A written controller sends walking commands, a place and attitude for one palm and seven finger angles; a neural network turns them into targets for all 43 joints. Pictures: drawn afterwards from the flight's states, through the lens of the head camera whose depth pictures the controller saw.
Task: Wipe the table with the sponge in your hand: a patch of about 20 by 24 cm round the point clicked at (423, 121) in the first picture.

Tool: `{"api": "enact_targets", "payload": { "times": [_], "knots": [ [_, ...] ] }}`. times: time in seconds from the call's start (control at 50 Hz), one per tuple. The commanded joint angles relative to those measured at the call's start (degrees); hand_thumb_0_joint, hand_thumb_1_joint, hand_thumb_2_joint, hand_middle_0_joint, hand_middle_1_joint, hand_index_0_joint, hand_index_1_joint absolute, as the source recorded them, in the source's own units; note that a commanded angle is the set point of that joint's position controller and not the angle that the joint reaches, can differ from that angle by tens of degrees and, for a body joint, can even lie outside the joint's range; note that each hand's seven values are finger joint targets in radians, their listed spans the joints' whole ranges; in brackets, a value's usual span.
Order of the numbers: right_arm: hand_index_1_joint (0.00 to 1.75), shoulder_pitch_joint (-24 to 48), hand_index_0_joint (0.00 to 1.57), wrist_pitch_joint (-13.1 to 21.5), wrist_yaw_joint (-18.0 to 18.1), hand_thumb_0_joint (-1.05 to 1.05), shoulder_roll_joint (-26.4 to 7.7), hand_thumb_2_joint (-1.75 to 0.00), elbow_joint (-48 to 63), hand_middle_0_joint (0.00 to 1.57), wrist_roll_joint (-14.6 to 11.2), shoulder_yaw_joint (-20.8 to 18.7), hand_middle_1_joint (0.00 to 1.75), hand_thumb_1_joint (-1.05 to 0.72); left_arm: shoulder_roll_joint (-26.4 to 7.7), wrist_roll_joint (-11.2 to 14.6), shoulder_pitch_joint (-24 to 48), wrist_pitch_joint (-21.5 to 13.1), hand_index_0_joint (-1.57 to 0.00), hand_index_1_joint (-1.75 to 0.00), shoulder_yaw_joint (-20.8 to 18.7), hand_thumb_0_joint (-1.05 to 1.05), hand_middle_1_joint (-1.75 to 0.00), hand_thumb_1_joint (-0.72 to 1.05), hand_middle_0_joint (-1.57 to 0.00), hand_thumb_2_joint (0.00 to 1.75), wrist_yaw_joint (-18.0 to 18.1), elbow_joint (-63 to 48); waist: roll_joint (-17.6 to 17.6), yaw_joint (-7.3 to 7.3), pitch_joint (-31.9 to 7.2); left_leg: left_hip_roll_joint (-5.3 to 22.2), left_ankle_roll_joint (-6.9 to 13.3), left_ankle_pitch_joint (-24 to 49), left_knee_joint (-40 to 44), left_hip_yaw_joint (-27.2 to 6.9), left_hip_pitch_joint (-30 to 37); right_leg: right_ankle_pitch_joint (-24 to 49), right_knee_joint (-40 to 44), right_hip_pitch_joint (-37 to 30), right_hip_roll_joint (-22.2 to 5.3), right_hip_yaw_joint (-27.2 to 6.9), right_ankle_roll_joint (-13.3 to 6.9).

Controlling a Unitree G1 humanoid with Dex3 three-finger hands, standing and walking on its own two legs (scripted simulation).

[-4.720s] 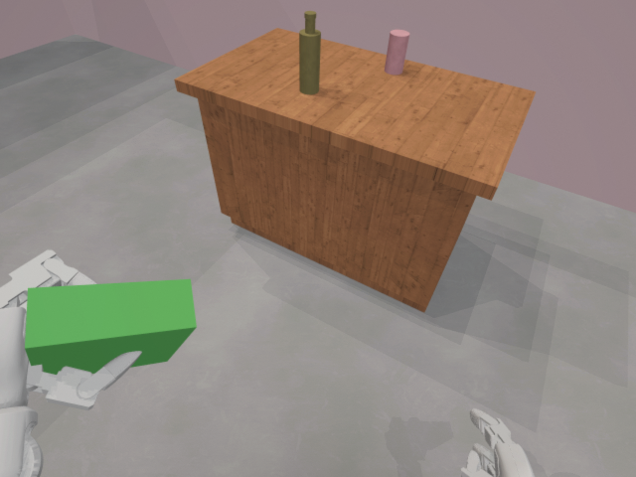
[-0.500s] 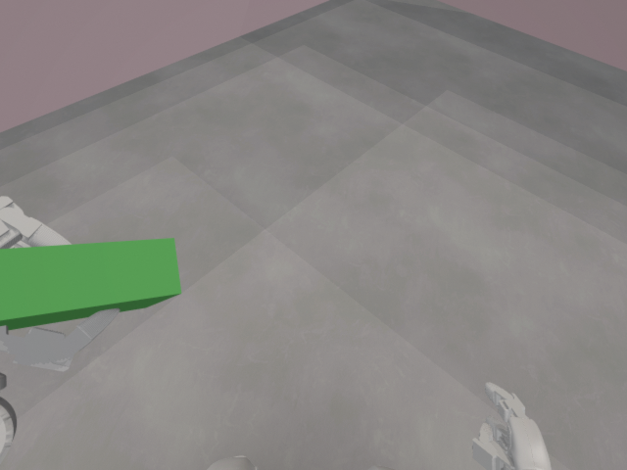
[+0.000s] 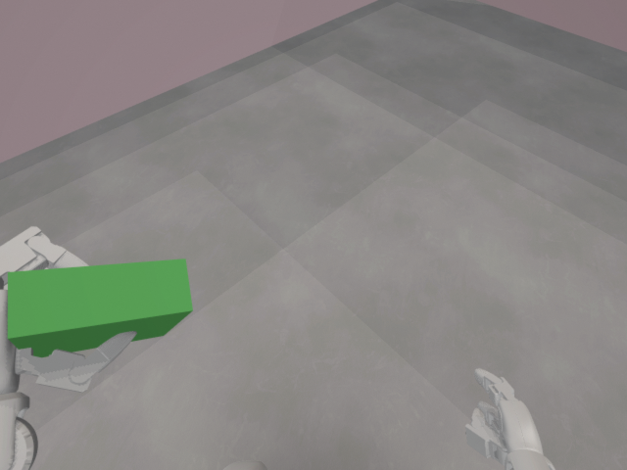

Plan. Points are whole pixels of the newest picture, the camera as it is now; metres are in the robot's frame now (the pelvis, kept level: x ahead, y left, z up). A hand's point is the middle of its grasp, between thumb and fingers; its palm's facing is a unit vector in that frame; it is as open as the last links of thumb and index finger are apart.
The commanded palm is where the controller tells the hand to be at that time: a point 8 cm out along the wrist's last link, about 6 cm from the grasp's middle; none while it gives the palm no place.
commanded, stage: turn to face it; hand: left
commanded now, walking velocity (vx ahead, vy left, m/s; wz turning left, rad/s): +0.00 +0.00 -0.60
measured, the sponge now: (128, 308) +0.23 +0.20 +0.15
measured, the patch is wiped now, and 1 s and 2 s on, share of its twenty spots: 0.00 0.00 0.00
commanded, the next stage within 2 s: none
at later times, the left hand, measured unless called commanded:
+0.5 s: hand (257, 271) +0.27 +0.08 +0.17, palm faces +0.06 -0.82 -0.56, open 9.0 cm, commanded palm +0.22 +0.16 +0.18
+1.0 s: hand (296, 321) +0.22 +0.04 +0.17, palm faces -0.10 -0.89 -0.45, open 9.0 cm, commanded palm +0.19 +0.10 +0.18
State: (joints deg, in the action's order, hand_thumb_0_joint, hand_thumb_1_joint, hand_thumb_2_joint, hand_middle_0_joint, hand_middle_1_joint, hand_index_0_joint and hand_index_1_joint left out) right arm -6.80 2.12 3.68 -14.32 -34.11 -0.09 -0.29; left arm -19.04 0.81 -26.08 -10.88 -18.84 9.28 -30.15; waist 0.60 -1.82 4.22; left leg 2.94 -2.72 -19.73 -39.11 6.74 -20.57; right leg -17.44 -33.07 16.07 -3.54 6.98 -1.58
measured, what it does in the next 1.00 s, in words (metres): walks backwards, turning right: left foot, then right foot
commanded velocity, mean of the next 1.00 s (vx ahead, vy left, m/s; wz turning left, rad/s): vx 0.00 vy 0.00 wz -0.60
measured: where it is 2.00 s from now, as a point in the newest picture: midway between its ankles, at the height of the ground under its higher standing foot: outside the picture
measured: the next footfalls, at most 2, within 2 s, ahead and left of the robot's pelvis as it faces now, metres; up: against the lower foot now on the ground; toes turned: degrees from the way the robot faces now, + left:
left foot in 0.04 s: +0.07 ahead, +0.13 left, +0.00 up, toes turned +7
right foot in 0.36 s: +0.06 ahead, -0.15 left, +0.00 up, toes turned -21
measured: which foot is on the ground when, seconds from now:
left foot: up 0.00-0.02, down 0.04-0.38, up 0.40-0.90, down 0.92-1.00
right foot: down 0.00-0.06, up 0.08-0.34, down 0.36-0.92, up 0.94-1.00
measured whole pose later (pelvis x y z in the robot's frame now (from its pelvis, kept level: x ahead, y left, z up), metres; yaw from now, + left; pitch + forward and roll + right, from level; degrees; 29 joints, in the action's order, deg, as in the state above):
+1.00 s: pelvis -0.09 -0.05 +0.00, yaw -32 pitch +1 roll +3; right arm -9.4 -3.6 0.5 -11.9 -28.3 -0.4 -1.0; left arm -22.7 1.2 -24.4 -10.6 -20.6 6.3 -29.5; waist 3.1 -2.3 1.9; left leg 2.9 -1.6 -15.2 -27.9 6.5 -11.7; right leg -17.2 -47.7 32.1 7.8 -2.6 0.7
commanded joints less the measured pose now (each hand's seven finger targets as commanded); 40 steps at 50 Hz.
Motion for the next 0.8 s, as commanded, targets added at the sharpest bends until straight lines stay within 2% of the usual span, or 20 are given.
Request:
{"api": "enact_targets", "payload": {
  "times": [0.0,0.02,0.04,0.06,0.08,0.1,0.12,0.16,0.24,0.3,0.32,0.34,0.36,0.38,0.4,0.42,0.46,0.52,0.64,0.78],
  "knots": [
    [0.30,0.2,0.20,1.9,0.5,0.00,-3.0,-0.90,10.5,0.20,-0.2,-2.6,0.30,-0.90,-12.7,1.0,4.2,-5.0,-1.20,-1.60,-10.2,0.00,-1.60,0.10,-1.20,1.30,1.9,-16.1,-2.1,1.77,-14.5,4.9,1.2,18.9,15.4,-0.8,14.8,25.4,-1.4,-2.1,-6.6,-10.8,-1.1],
    [0.30,-0.3,0.20,2.0,0.4,0.00,-4.6,-0.90,11.1,0.20,-0.5,-3.4,0.30,-0.90,-12.5,1.1,3.6,-5.4,-1.20,-1.60,-10.3,0.00,-1.60,0.10,-1.20,1.30,1.6,-15.7,-10.5,1.21,-14.9,13.6,4.9,32.4,15.6,-9.5,18.8,11.0,-6.8,4.8,-1.8,-8.2,1.7],
    [0.30,-1.1,0.20,2.2,0.0,0.00,-3.9,-0.90,11.2,0.20,-0.2,-3.3,0.30,-0.90,-11.9,1.4,-0.4,-5.8,-1.20,-1.60,-10.6,0.00,-1.60,0.10,-1.20,1.30,1.0,-11.0,-19.1,0.94,-14.3,21.5,9.4,44.8,17.3,-15.5,21.6,-12.4,-16.4,12.4,1.5,-4.7,3.3],
    [0.30,-0.8,0.20,2.7,-0.4,0.00,-3.9,-0.90,11.6,0.20,0.5,-3.3,0.30,-0.90,-12.3,1.1,-1.2,-6.1,-1.20,-1.60,-10.1,0.00,-1.60,0.10,-1.20,1.30,0.5,-10.4,-22.1,0.65,-12.3,25.0,11.9,48.7,17.7,-19.3,20.9,-18.2,-23.6,15.1,1.4,-5.4,3.7],
    [0.30,-1.6,0.20,2.8,-1.2,0.00,-3.8,-0.90,11.3,0.20,0.3,-3.2,0.30,-0.90,-11.0,0.7,1.2,-6.6,-1.20,-1.60,-8.2,0.00,-1.60,0.10,-1.20,1.30,0.1,-12.6,-18.7,1.16,-11.3,24.3,12.0,53.4,15.3,-15.8,23.0,-15.6,-24.3,17.4,0.7,-5.9,3.5],
    [0.30,-2.2,0.20,2.9,-1.9,0.00,-4.8,-0.90,11.1,0.20,-0.2,-3.7,0.30,-0.90,-10.5,0.6,2.7,-6.4,-1.20,-1.60,-7.1,0.00,-1.60,0.10,-1.20,1.30,-0.3,-14.0,-16.2,1.48,-11.3,22.1,10.5,55.3,13.1,-10.1,25.1,-11.7,-22.2,18.7,0.7,-4.8,3.6],
    [0.30,-2.2,0.20,3.1,-2.6,0.00,-5.3,-0.90,11.3,0.20,-0.4,-3.9,0.30,-0.90,-9.8,0.6,2.9,-5.9,-1.20,-1.60,-6.2,0.00,-1.60,0.10,-1.20,1.30,-0.5,-14.9,-15.9,1.62,-11.3,20.0,8.4,53.7,12.7,-4.9,24.5,-8.5,-19.9,17.4,1.0,-3.1,3.7],
    [0.30,-2.1,0.20,3.6,-3.2,0.00,-5.0,-0.90,12.3,0.20,-0.6,-3.5,0.30,-0.90,-9.5,0.6,2.8,-4.8,-1.20,-1.60,-6.0,0.00,-1.60,0.10,-1.20,1.30,-0.7,-15.8,-17.5,1.81,-10.3,18.1,6.0,49.4,13.7,0.0,20.5,-4.6,-15.1,12.7,1.7,-0.3,4.0],
    [0.30,-2.5,0.20,4.2,-3.2,0.00,-5.0,-0.90,12.9,0.20,-0.7,-3.2,0.30,-0.90,-11.6,1.3,0.2,-3.7,-1.20,-1.60,-8.5,0.00,-1.60,0.10,-1.20,1.30,-0.9,-13.2,-16.8,1.79,-8.6,19.8,4.9,39.7,13.6,3.2,15.0,-2.1,-7.3,6.0,2.5,1.7,4.5],
    [0.30,-3.0,0.20,4.1,-3.2,0.00,-4.7,-0.90,12.8,0.20,-1.0,-2.9,0.30,-0.90,-12.7,1.3,0.0,-3.1,-1.20,-1.60,-9.7,0.00,-1.60,0.10,-1.20,1.30,-0.9,-13.5,-14.2,1.05,-10.6,18.3,2.9,32.6,4.4,5.2,12.4,5.0,1.5,-3.3,3.7,2.8,4.2],
    [0.30,-2.9,0.20,3.9,-3.3,0.00,-4.3,-0.90,12.9,0.20,-1.4,-3.0,0.30,-0.90,-13.6,1.1,0.4,-3.1,-1.20,-1.60,-10.4,0.00,-1.60,0.10,-1.20,1.30,-0.8,-13.3,-9.2,0.64,-11.5,16.1,1.8,26.8,-3.4,6.3,9.1,13.8,5.3,-8.3,1.3,0.3,3.2],
    [0.30,-2.2,0.20,3.9,-3.1,0.00,-2.6,-0.90,13.6,0.20,-1.6,-2.7,0.30,-0.90,-15.9,0.8,0.9,-3.6,-1.20,-1.60,-12.0,0.00,-1.60,0.10,-1.20,1.30,-0.4,-13.7,4.4,0.50,-12.4,9.7,-0.4,6.6,-16.6,7.4,-0.2,39.1,6.9,-14.6,-6.8,-11.8,-0.9],
    [0.30,-1.0,0.20,3.8,-2.9,0.00,-2.3,-0.90,14.3,0.20,-1.4,-2.2,0.30,-0.90,-16.9,1.9,-2.1,-2.9,-1.20,-1.60,-14.5,0.00,-1.60,0.10,-1.20,1.30,0.1,-12.2,15.1,0.19,-15.0,1.9,-2.6,-17.4,-27.8,1.2,-12.0,58.5,6.8,-17.3,-14.4,-28.1,-6.0],
    [0.30,-0.3,0.20,3.3,-3.0,0.00,-2.8,-0.90,13.1,0.20,-1.4,-2.8,0.30,-0.90,-17.2,3.0,-2.5,-2.4,-1.20,-1.60,-15.0,0.00,-1.60,0.10,-1.20,1.30,0.3,-14.7,13.9,0.20,-16.1,3.3,-2.6,-16.3,-32.3,-6.3,-11.6,52.7,7.9,-15.4,-16.4,-28.7,-5.3],
    [0.30,0.5,0.20,2.5,-3.1,0.00,-1.2,-0.90,12.4,0.20,-1.0,-1.8,0.30,-0.90,-17.9,2.9,-4.9,-2.9,-1.20,-1.60,-16.7,0.00,-1.60,0.10,-1.20,1.30,0.7,-16.0,9.3,0.86,-16.1,3.6,-2.9,-12.1,-35.2,-8.1,-14.7,48.3,6.3,-18.5,-15.4,-27.7,-7.2],
    [0.30,1.3,0.20,1.2,-3.2,0.00,-0.6,-0.90,10.9,0.20,-0.7,-1.1,0.30,-0.90,-16.4,3.0,-6.0,-3.2,-1.20,-1.60,-16.5,0.00,-1.60,0.10,-1.20,1.30,0.9,-15.7,5.7,1.08,-16.5,3.6,-3.3,-8.8,-37.2,-8.2,-15.9,45.2,5.6,-19.2,-13.4,-24.1,-7.2],
    [0.30,2.4,0.20,-0.3,-3.2,0.00,-0.9,-0.90,10.0,0.20,-0.7,-1.3,0.30,-0.90,-15.2,3.1,-6.4,-3.4,-1.20,-1.60,-15.7,0.00,-1.60,0.10,-1.20,1.30,0.9,-15.7,3.3,1.40,-16.5,3.3,-3.6,-5.6,-36.6,-8.0,-14.9,39.6,7.0,-16.3,-11.6,-20.9,-6.3],
    [0.30,2.6,0.20,-1.3,-2.9,0.00,-2.2,-0.90,9.1,0.20,-0.5,-2.7,0.30,-0.90,-14.8,3.3,-6.7,-3.4,-1.20,-1.60,-15.8,0.00,-1.60,0.10,-1.20,1.30,0.8,-12.7,3.9,1.33,-15.3,2.2,-3.5,-2.7,-33.1,-7.7,-13.2,28.4,10.9,-11.5,-10.0,-21.7,-5.9],
    [0.30,2.3,0.20,-2.4,-2.7,0.00,-4.2,-0.90,9.7,0.20,-0.5,-3.2,0.30,-0.90,-12.9,3.3,-4.9,-2.9,-1.20,-1.60,-12.1,0.00,-1.60,0.10,-1.20,1.30,0.6,-9.3,6.1,0.18,-13.2,0.2,-2.5,-4.5,-19.6,-6.9,-8.6,6.8,18.2,-5.7,-8.8,-27.9,-4.7],
    [0.30,1.8,0.20,-4.3,-2.8,0.00,-4.8,-0.90,11.6,0.20,-0.3,-2.6,0.30,-0.90,-12.6,2.1,0.8,-2.7,-1.20,-1.60,-8.9,0.00,-1.60,0.10,-1.20,1.30,0.5,-10.1,6.2,-0.96,-12.2,-3.3,-0.4,-9.4,-1.9,-4.4,1.1,-6.4,23.4,-0.7,-6.1,-32.3,-3.0]
  ]
}}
